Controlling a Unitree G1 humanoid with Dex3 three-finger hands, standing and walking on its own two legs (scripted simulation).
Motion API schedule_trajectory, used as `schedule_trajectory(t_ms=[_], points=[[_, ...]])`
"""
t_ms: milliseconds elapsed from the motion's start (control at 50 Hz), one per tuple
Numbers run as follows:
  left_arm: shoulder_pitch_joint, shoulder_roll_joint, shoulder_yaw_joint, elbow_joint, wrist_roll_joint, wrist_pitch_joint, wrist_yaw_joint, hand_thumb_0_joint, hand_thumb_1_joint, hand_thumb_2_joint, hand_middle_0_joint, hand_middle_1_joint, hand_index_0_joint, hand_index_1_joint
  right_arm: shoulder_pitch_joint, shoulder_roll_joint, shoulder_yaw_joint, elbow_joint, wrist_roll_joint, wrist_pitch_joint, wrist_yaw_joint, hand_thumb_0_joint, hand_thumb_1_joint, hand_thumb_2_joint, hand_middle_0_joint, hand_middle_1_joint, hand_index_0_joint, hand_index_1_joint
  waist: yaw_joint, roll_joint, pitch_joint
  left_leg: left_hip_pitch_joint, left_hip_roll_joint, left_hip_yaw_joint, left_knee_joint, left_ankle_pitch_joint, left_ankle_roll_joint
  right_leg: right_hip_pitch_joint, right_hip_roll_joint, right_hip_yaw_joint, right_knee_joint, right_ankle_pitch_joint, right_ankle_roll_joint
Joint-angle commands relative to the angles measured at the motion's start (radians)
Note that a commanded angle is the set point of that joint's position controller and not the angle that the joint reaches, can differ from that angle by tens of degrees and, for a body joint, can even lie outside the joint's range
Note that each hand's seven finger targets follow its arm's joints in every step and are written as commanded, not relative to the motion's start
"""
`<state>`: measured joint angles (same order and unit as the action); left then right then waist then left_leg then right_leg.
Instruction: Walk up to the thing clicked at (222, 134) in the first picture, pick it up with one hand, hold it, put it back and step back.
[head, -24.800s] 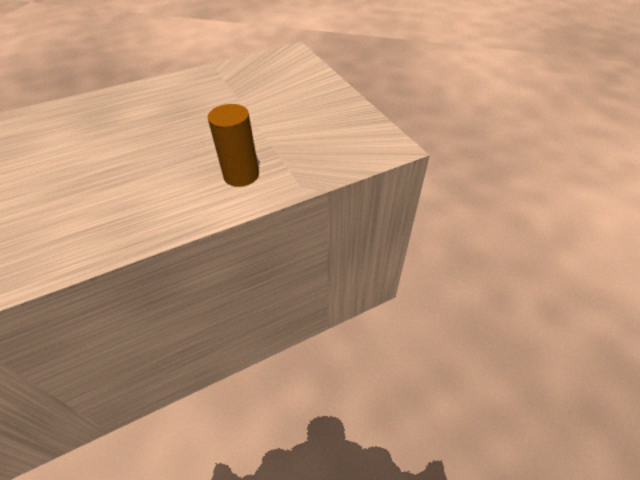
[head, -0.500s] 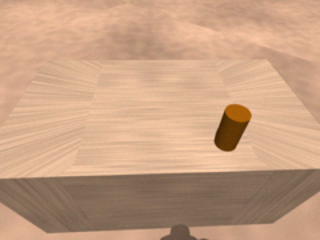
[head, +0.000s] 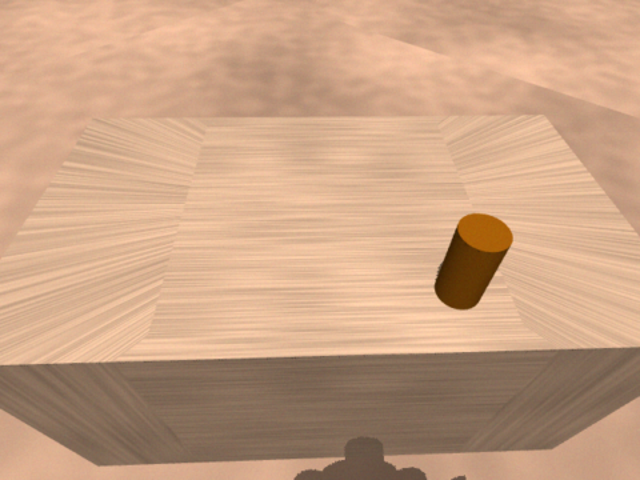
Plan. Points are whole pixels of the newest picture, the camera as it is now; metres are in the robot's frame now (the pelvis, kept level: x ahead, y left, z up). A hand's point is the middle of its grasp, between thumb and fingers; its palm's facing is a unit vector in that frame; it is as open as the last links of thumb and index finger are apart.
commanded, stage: home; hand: right
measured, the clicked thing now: (469, 263) +0.46 -0.25 -0.05
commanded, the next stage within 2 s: stand in 0.68 s
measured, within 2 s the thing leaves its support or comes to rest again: neither
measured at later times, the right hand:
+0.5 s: hand out of the picture +0.10 -0.26 -0.15, palm faces -0.03 +0.93 -0.36, open 17.5 cm
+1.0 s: hand out of the picture +0.10 -0.26 -0.15, palm faces -0.04 +0.93 -0.35, open 15.1 cm
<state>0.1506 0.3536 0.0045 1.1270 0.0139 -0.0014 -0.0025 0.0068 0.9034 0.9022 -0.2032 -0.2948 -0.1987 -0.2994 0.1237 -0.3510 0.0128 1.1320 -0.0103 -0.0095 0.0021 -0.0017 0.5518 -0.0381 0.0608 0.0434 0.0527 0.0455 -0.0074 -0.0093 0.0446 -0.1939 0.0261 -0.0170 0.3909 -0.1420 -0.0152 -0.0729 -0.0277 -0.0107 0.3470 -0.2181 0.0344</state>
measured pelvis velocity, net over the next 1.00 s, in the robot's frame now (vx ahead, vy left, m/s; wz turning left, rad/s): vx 0.02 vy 0.00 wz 0.02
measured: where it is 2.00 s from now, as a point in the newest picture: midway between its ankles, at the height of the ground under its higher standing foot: outside the picture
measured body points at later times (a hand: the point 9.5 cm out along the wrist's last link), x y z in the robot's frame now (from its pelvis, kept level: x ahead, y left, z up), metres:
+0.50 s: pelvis +0.02 +0.00 +0.00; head +0.02 +0.01 +0.45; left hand +0.08 +0.30 -0.14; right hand +0.10 -0.30 -0.13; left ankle +0.05 +0.13 -0.74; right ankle -0.02 -0.14 -0.74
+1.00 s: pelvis +0.02 +0.00 +0.00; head +0.03 +0.00 +0.45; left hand +0.08 +0.30 -0.13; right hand +0.10 -0.31 -0.13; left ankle +0.05 +0.13 -0.74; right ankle -0.02 -0.14 -0.74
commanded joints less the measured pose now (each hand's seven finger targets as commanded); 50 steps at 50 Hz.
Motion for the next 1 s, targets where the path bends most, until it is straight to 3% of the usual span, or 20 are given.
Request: schedule_trajectory(t_ms=[0,60,160,200,240,380,420,520,560,660,760,800,820,920,960,980], points=[[-0.027,0.205,0.04,-0.054,0.005,-0.014,0.009,0.0,0.895,0.9,-0.199,-0.298,-0.2,-0.298,-0.043,-0.229,-0.041,-0.055,0.001,-0.018,-0.017,0.0,0.58,-0.036,0.048,0.046,0.048,0.046,0.001,0.017,-0.031,0.054,0.09,-0.099,-0.077,0.012,0.038,-0.062,-0.089,0.079,-0.079,0.031,-0.041],[-0.035,0.201,0.04,-0.054,0.002,-0.012,0.009,0.0,0.895,0.9,-0.199,-0.298,-0.2,-0.298,-0.043,-0.229,-0.041,-0.051,0.0,-0.018,-0.017,0.0,0.581,-0.035,0.048,0.046,0.048,0.046,0.004,0.017,-0.028,0.042,0.093,-0.102,-0.085,0.026,0.037,-0.053,-0.089,0.073,-0.078,0.022,-0.042],[-0.032,0.206,0.042,-0.059,0.002,-0.016,0.012,0.0,0.895,0.9,-0.199,-0.298,-0.2,-0.298,-0.049,-0.229,-0.042,-0.053,0.001,-0.022,-0.02,0.0,0.56,-0.047,0.05,0.05,0.05,0.05,0.007,0.011,-0.087,0.096,0.099,-0.09,-0.046,0.197,0.04,-0.009,-0.098,0.067,-0.062,0.16,-0.036],[-0.036,0.203,0.042,-0.059,0.001,-0.013,0.013,0.0,0.895,0.9,-0.199,-0.298,-0.2,-0.297,-0.052,-0.228,-0.041,-0.052,0.002,-0.021,-0.021,0.0,0.555,-0.05,0.051,0.051,0.051,0.051,0.007,0.016,-0.077,0.095,0.097,-0.089,-0.048,0.195,0.039,-0.014,-0.096,0.062,-0.068,0.15,-0.035],[-0.036,0.199,0.04,-0.056,0.003,-0.011,0.012,0.0,0.895,0.9,-0.199,-0.299,-0.2,-0.298,-0.052,-0.223,-0.039,-0.05,0.002,-0.017,-0.02,0.0,0.56,-0.047,0.05,0.05,0.05,0.05,0.005,0.006,-0.045,0.078,0.093,-0.091,-0.063,0.13,0.038,-0.036,-0.093,0.057,-0.082,0.094,-0.034],[-0.047,0.201,0.043,-0.064,0.0,-0.015,0.013,0.0,0.895,0.9,-0.199,-0.298,-0.2,-0.298,-0.052,-0.225,-0.042,-0.051,0.001,-0.018,-0.02,0.0,0.56,-0.048,0.051,0.05,0.05,0.05,0.004,0.018,-0.069,0.086,0.096,-0.088,-0.054,0.196,0.035,-0.001,-0.102,0.057,-0.08,0.154,-0.034],[-0.044,0.2,0.042,-0.061,0.001,-0.011,0.012,0.0,0.895,0.901,-0.199,-0.299,-0.2,-0.298,-0.056,-0.226,-0.042,-0.048,0.001,-0.016,-0.02,0.0,0.564,-0.044,0.05,0.049,0.05,0.049,0.005,0.017,-0.038,0.074,0.093,-0.093,-0.071,0.123,0.034,-0.028,-0.098,0.055,-0.093,0.082,-0.036],[-0.045,0.204,0.045,-0.065,0.002,-0.015,0.012,0.0,0.895,0.9,-0.199,-0.298,-0.2,-0.298,-0.052,-0.222,-0.043,-0.052,0.001,-0.016,-0.019,0.0,0.548,-0.055,0.052,0.052,0.052,0.052,0.003,0.011,-0.06,0.076,0.092,-0.094,-0.069,0.143,0.036,-0.001,-0.103,0.055,-0.09,0.11,-0.038],[-0.04,0.201,0.045,-0.068,0.0,-0.016,0.014,0.0,0.895,0.901,-0.199,-0.299,-0.2,-0.298,-0.061,-0.227,-0.045,-0.053,0.001,-0.019,-0.018,0.0,0.558,-0.048,0.05,0.05,0.05,0.05,0.01,0.018,-0.076,0.094,0.096,-0.094,-0.055,0.216,0.036,0.006,-0.105,0.05,-0.083,0.16,-0.035],[-0.05,0.205,0.048,-0.07,0.003,-0.013,0.011,0.0,0.895,0.901,-0.2,-0.299,-0.2,-0.298,-0.054,-0.223,-0.046,-0.053,0.001,-0.014,-0.018,0.0,0.552,-0.052,0.051,0.051,0.051,0.051,0.002,0.014,-0.039,0.069,0.085,-0.096,-0.077,0.091,0.033,-0.023,-0.101,0.049,-0.098,0.063,-0.04],[-0.043,0.203,0.045,-0.072,0.003,-0.015,0.013,0.0,0.895,0.901,-0.2,-0.299,-0.2,-0.299,-0.062,-0.222,-0.046,-0.054,0.003,-0.015,-0.018,0.0,0.563,-0.045,0.05,0.049,0.05,0.049,0.005,0.014,-0.041,0.078,0.089,-0.102,-0.073,0.136,0.034,-0.02,-0.103,0.046,-0.095,0.087,-0.039],[-0.043,0.207,0.046,-0.073,0.001,-0.014,0.013,0.0,0.899,0.9,-0.2,-0.3,-0.2,-0.3,-0.056,-0.218,-0.046,-0.053,0.001,-0.016,-0.018,0.0,0.403,-0.205,0.2,0.209,0.2,0.209,0.003,0.004,-0.046,0.084,0.092,-0.1,-0.069,0.166,0.034,-0.025,-0.103,0.043,-0.092,0.095,-0.043],[-0.04,0.205,0.046,-0.075,0.0,-0.015,0.013,0.0,0.899,0.9,-0.2,-0.3,-0.2,-0.3,-0.053,-0.223,-0.048,-0.054,0.001,-0.017,-0.018,0.0,0.323,-0.285,0.2,0.289,0.2,0.289,0.005,0.013,-0.061,0.09,0.093,-0.098,-0.063,0.175,0.035,-0.01,-0.105,0.046,-0.09,0.107,-0.043],[-0.037,0.204,0.045,-0.077,0.001,-0.016,0.012,0.0,0.899,0.9,-0.2,-0.3,-0.2,-0.3,-0.053,-0.22,-0.045,-0.053,0.002,-0.018,-0.017,0.0,-0.077,-0.685,0.2,0.3,0.2,0.3,0.005,0.011,-0.061,0.088,0.091,-0.099,-0.068,0.179,0.032,-0.005,-0.105,0.043,-0.086,0.121,-0.041],[-0.032,0.207,0.046,-0.081,-0.001,-0.017,0.014,0.0,0.899,0.9,-0.2,-0.3,-0.2,-0.3,-0.057,-0.221,-0.047,-0.057,0.001,-0.018,-0.018,0.0,-0.237,-0.845,0.2,0.3,0.2,0.3,0.009,0.014,-0.08,0.107,0.095,-0.093,-0.047,0.238,0.037,0.004,-0.11,0.045,-0.086,0.171,-0.041],[-0.037,0.205,0.044,-0.079,-0.002,-0.017,0.014,0.0,0.899,0.9,-0.2,-0.3,-0.2,-0.3,-0.047,-0.216,-0.044,-0.052,0.003,-0.018,-0.017,0.0,-0.317,-0.9,0.2,0.3,0.2,0.3,0.003,0.008,-0.06,0.085,0.091,-0.096,-0.063,0.212,0.033,0.0,-0.107,0.043,-0.089,0.142,-0.04]])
